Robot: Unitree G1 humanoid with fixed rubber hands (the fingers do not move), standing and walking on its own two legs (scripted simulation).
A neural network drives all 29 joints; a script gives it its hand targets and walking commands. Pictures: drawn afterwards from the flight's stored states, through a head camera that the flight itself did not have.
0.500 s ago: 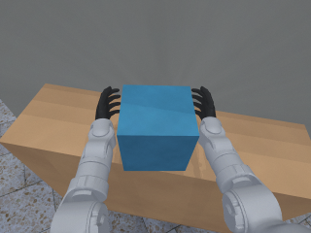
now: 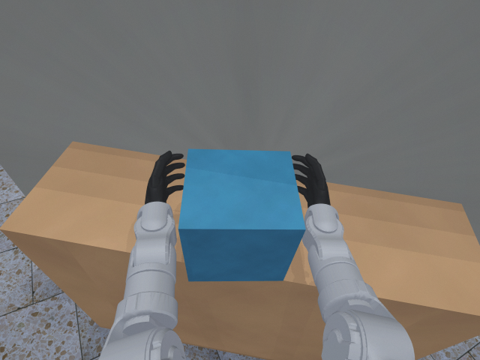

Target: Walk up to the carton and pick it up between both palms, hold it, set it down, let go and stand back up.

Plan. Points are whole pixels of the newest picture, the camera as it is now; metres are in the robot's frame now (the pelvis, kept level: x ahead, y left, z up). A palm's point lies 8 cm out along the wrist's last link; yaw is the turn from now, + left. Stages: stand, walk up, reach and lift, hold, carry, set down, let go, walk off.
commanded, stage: reach and lift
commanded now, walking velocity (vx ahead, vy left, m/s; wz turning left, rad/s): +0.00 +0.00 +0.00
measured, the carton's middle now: (238, 218) +0.36 +0.02 +0.02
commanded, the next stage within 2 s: none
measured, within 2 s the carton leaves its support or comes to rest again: leaves its support in 0.62 s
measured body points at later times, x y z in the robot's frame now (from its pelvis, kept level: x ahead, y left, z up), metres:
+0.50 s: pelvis +0.00 +0.00 +0.00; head +0.01 +0.02 +0.45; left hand +0.37 +0.16 +0.07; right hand +0.38 -0.12 +0.07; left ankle +0.00 +0.13 -0.75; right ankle -0.01 -0.11 -0.75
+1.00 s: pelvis -0.02 +0.00 +0.00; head -0.02 +0.03 +0.45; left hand +0.37 +0.15 +0.10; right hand +0.37 -0.12 +0.09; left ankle +0.00 +0.13 -0.75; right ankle -0.01 -0.11 -0.75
